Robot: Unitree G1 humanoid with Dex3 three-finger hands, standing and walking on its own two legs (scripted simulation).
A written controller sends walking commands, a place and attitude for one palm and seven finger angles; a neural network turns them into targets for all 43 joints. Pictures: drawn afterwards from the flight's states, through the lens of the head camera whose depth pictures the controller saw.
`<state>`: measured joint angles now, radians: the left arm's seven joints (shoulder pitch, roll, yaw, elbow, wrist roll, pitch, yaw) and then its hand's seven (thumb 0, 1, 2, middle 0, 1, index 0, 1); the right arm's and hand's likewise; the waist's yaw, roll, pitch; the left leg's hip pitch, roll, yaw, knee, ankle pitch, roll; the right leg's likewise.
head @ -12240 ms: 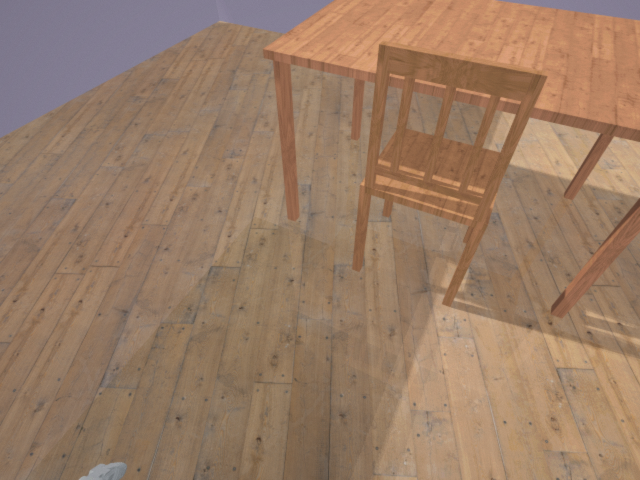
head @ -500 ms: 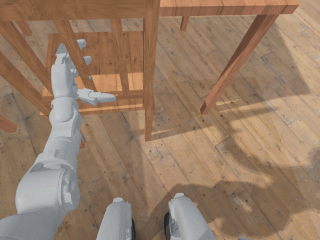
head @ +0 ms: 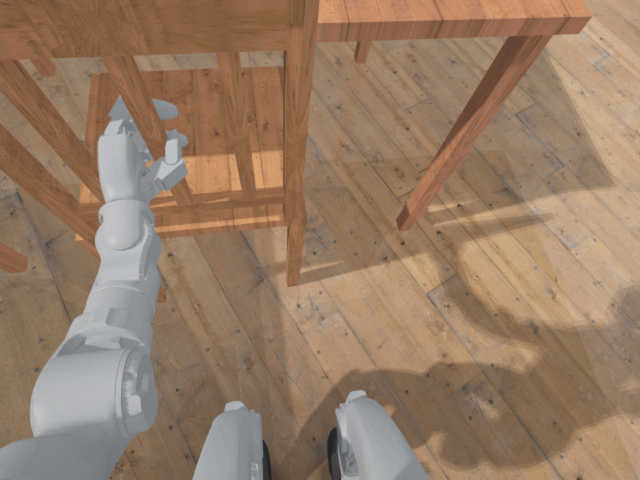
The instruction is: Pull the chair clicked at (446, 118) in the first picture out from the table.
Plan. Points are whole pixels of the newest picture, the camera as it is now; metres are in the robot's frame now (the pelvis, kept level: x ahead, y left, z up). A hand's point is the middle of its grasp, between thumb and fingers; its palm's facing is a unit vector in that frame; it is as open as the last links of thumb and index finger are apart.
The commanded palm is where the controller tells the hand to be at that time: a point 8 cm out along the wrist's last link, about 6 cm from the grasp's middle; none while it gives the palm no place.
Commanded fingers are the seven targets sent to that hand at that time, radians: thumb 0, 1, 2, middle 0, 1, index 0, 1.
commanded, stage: hook a spindle and tug to test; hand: left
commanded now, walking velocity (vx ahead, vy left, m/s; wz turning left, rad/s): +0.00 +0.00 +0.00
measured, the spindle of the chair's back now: (158, 143) +0.53 +0.17 +0.02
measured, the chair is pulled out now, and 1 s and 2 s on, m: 0.00 0.08 0.22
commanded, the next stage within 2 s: step backward, pulling the chair out in 0.56 s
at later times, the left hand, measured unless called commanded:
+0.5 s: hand (176, 189) +0.46 +0.14 +0.02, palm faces +0.09 -1.00 -0.01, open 5.6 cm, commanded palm +0.41 +0.18 +0.02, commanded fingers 0.00 0.90 0.90 -0.50 -1.45 -0.50 -1.45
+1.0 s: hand (187, 202) +0.43 +0.12 +0.04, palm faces -0.02 -0.99 -0.13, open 5.4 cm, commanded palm +0.41 +0.17 +0.04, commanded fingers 0.00 0.90 0.90 -0.50 -1.45 -0.50 -1.45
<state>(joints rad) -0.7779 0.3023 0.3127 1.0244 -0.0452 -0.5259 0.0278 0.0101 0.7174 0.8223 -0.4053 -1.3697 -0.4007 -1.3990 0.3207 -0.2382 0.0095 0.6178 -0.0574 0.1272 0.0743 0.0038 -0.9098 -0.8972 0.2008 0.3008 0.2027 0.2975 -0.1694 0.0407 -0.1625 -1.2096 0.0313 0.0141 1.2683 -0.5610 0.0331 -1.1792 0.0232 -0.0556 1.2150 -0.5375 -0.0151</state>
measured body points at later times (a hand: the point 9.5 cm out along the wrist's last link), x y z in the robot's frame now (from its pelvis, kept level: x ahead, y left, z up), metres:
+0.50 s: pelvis +0.02 +0.00 +0.01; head +0.16 +0.01 +0.44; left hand +0.45 +0.19 +0.03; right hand +0.09 -0.25 -0.12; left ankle +0.01 +0.10 -0.62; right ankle +0.01 -0.12 -0.62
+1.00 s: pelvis +0.03 +0.01 +0.10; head +0.14 +0.02 +0.54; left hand +0.43 +0.17 +0.05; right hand +0.08 -0.26 -0.03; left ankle +0.01 +0.10 -0.62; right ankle +0.01 -0.12 -0.62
